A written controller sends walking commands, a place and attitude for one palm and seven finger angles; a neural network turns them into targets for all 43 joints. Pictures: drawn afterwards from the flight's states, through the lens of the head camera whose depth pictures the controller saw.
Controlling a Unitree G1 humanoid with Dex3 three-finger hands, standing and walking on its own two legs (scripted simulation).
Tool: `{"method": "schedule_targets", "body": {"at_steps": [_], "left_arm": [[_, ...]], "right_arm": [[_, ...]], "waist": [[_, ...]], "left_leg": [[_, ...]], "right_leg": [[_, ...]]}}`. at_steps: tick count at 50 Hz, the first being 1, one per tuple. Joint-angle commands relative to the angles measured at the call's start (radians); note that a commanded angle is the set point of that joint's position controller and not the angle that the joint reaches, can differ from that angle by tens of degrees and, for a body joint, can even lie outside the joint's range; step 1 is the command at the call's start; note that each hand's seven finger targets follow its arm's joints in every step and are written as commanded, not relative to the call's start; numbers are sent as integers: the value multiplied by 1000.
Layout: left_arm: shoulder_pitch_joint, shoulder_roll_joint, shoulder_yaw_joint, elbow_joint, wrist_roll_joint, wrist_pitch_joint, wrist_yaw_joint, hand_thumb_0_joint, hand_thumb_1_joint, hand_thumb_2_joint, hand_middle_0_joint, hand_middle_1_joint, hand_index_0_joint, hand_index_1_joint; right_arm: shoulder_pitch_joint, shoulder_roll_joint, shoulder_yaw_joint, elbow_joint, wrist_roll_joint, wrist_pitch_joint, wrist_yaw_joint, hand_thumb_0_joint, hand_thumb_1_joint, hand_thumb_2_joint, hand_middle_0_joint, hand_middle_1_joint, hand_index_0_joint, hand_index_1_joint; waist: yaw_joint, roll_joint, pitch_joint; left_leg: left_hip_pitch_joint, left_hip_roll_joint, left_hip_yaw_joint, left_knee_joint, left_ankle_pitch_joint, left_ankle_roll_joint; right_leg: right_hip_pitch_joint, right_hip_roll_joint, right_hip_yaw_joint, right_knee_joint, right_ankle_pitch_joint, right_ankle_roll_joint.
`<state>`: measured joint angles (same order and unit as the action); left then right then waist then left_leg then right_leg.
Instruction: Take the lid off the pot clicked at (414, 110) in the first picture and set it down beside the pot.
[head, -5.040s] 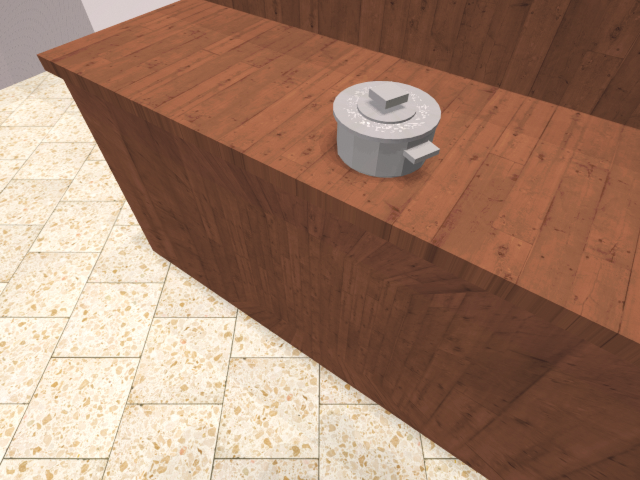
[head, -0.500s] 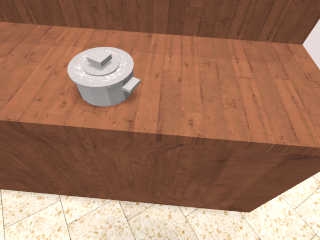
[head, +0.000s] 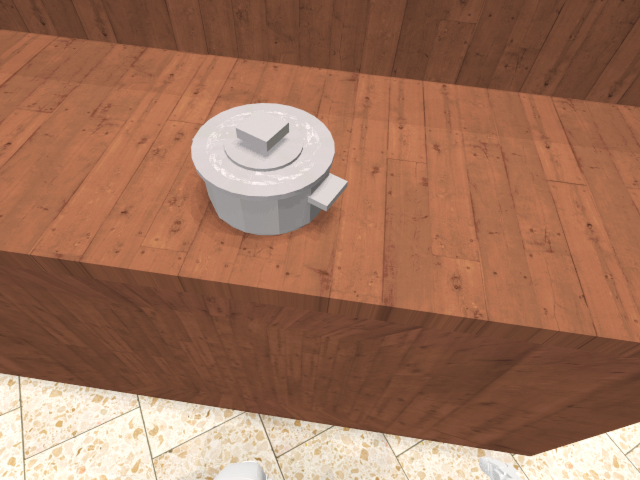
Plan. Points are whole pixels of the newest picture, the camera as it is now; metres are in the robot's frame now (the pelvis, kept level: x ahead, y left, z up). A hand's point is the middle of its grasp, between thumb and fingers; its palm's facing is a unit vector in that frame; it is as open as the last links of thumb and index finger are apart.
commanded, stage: come to a stop and stand still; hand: left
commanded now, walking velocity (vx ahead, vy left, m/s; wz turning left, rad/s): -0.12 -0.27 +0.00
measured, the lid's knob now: (263, 130) +0.48 +0.13 +0.17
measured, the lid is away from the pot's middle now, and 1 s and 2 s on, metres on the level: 0.00 0.00 0.00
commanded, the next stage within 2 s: look again from close up in 1.06 s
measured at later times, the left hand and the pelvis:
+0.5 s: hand out of the picture +0.07 +0.19 -0.14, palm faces +0.02 -0.97 -0.25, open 7.3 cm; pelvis +0.01 +0.00 +0.01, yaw +2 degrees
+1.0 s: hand out of the picture +0.07 +0.19 -0.15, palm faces +0.02 -0.98 -0.20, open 7.4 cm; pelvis +0.05 +0.01 +0.02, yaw +1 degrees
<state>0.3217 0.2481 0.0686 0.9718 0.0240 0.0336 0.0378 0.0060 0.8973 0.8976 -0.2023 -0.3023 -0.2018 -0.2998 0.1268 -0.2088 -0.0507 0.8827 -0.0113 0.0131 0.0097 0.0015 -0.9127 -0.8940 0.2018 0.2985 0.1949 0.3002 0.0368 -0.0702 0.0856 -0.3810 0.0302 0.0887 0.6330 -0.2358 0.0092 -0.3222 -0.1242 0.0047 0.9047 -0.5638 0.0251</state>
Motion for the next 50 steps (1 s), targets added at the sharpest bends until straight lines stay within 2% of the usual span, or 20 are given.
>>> {"method": "schedule_targets", "body": {"at_steps": [1, 2, 3, 4, 7, 9, 10, 11, 12, 13, 14, 15, 16, 19, 22, 25, 27, 29, 32, 50], "left_arm": [[-33, 51, 6, -95, -9, -20, 27, 0, 900, 900, -200, -300, -200, -300], [-15, 51, 4, -77, -10, -16, 16, 0, 900, 900, -200, -300, -200, -300], [-1, 41, -1, -64, -13, -14, 4, 0, 900, 900, -200, -300, -200, -300], [12, 29, -6, -58, -15, -11, -2, 0, 900, 900, -200, -300, -200, -300], [0, 19, -16, -57, -11, -8, -11, 0, 900, 900, -200, -300, -200, -300], [24, 10, -17, -48, -13, -17, -13, 0, 900, 900, -200, -300, -200, -300], [46, 13, -16, -40, -10, -24, -13, 0, 900, 900, -200, -300, -200, -300], [38, 38, -13, -45, -5, -34, -9, 0, 900, 900, -200, -300, -200, -300], [6, 79, -11, -59, -3, -41, -7, 0, 900, 900, -200, -300, -200, -300], [-40, 114, -12, -72, -7, -47, -11, 0, 900, 900, -200, -300, -200, -300], [-52, 62, -15, -66, 16, -47, 28, 0, 900, 900, -200, -300, -200, -300], [-99, 94, -22, -110, 2, -49, 29, 0, 900, 900, -200, -300, -200, -300], [-121, 78, -31, -123, -2, -50, 22, 0, 900, 900, -200, -300, -200, -300], [-90, 53, -34, -121, -6, -47, 11, 0, 900, 900, -200, -300, -200, -300], [-63, 61, -41, -112, -12, -57, 9, 0, 900, 900, -200, -300, -200, -300], [-56, 59, -47, -99, -17, -60, 7, 0, 900, 900, -200, -300, -200, -300], [-36, 58, -50, -81, -19, -67, 8, 0, 900, 900, -200, -300, -200, -300], [-21, 55, -51, -67, -21, -63, 9, 0, 900, 900, -200, -300, -200, -300], [-4, 59, -54, -44, -22, -64, 11, 0, 900, 900, -200, -300, -200, -300], [27, 47, -60, 15, -20, -57, 9, 0, 900, 900, -200, -300, -200, -300]], "right_arm": [[130, -124, -14, -20, -13, -12, -35, 0, -900, -900, 200, 300, 200, 300], [76, -95, -2, -29, -13, -20, -37, 0, -900, -900, 200, 300, 200, 300], [54, -87, 1, -31, -14, -29, -39, 0, -900, -900, 200, 300, 200, 300], [43, -102, -1, -25, -14, -31, -41, 0, -900, -900, 200, 300, 200, 300], [61, -112, -7, 3, -14, -22, -42, 0, -900, -900, 200, 300, 200, 300], [55, -113, -11, 16, -12, -18, -42, 0, -900, -900, 200, 300, 200, 300], [55, -108, -11, 23, -7, -15, -39, 0, -900, -900, 200, 300, 200, 300], [70, -77, -9, 28, 3, -14, -34, 0, -900, -900, 200, 300, 200, 300], [77, -32, -2, 23, 9, -10, -30, 0, -900, -900, 200, 300, 200, 300], [98, -14, 2, 30, 8, -7, -26, 0, -900, -900, 200, 300, 200, 300], [118, -107, -10, 21, -11, -13, -19, 0, -900, -900, 200, 300, 200, 300], [157, -31, 8, 18, -17, -12, -10, 0, -900, -900, 200, 300, 200, 300], [159, -48, 14, 9, -17, -10, -7, 0, -900, -900, 200, 300, 200, 300], [153, -67, 17, -16, -20, -4, -8, 0, -900, -900, 200, 300, 200, 300], [169, -64, 28, 2, -15, -13, -8, 0, -900, -900, 200, 300, 200, 300], [198, -57, 37, 28, -11, -27, -14, 0, -900, -900, 200, 300, 200, 300], [202, -59, 43, 47, -6, -38, -19, 0, -900, -900, 200, 300, 200, 300], [204, -62, 46, 61, -5, -43, -25, 0, -900, -900, 200, 300, 200, 300], [206, -62, 47, 86, -1, -46, -32, 0, -900, -900, 200, 300, 200, 300], [147, -56, 46, 128, 7, -42, -46, 0, -900, -900, 200, 300, 200, 300]], "waist": [[-48, 368, -185], [-22, 311, -154], [-9, 225, -153], [-3, 216, -157], [-28, 229, -140], [-11, 159, -122], [-3, 117, -125], [-11, 33, -101], [-31, -88, -69], [-57, -114, -80], [-87, 111, -134], [-100, 83, -155], [-94, 11, -65], [-72, 10, 45], [-64, -9, 38], [-59, 38, -8], [-50, 48, -51], [-39, 73, -84], [-39, 68, -111], [-40, 72, -64]], "left_leg": [[199, 283, -294, -246, 609, 216], [150, 237, -235, -257, 524, 185], [129, 222, -225, -270, 470, 171], [119, 222, -213, -288, 414, 163], [126, 235, -252, -327, 236, 158], [76, 235, -264, -319, 107, 136], [66, 195, -234, -272, 59, 104], [27, 123, -182, -195, -12, 54], [21, 32, -96, -119, -111, 0], [83, -3, -70, -99, -129, -22], [199, 12, -33, -8, -25, -33], [193, 18, -53, -35, -80, -11], [139, 30, -67, -55, -116, 4], [41, 47, -115, -126, -187, 16], [40, 38, -91, -100, -114, 11], [78, 51, -98, -128, -52, 7], [89, 61, -97, -138, 53, 7], [108, 74, -110, -149, 100, 8], [137, 82, -99, -148, 163, 6], [233, 97, -108, -186, 260, 13]], "right_leg": [[-214, 62, 54, 383, -20, -26], [-179, 65, 40, 338, 32, -18], [-131, 72, 33, 248, 40, -17], [-84, 72, 25, 152, 46, -15], [-15, 85, -8, -80, 73, -17], [86, 91, -5, -256, 145, -26], [142, 102, -14, -388, 251, -24], [166, 65, 76, -515, 310, -36], [97, -55, 224, -600, 316, -83], [23, -132, 276, -640, 294, -145], [-2, -102, 260, -571, 234, -148], [-37, -44, 172, -536, 59, -132], [-95, -5, 133, -543, -24, -113], [-141, 30, 116, -559, -71, -105], [-105, 9, 158, -579, -5, -119], [-40, 15, 133, -549, 125, -113], [45, 17, 124, -515, 312, -105], [99, 24, 101, -488, 402, -93], [143, 21, 98, -472, 536, -90], [153, 15, 92, -523, 631, -60]]}}
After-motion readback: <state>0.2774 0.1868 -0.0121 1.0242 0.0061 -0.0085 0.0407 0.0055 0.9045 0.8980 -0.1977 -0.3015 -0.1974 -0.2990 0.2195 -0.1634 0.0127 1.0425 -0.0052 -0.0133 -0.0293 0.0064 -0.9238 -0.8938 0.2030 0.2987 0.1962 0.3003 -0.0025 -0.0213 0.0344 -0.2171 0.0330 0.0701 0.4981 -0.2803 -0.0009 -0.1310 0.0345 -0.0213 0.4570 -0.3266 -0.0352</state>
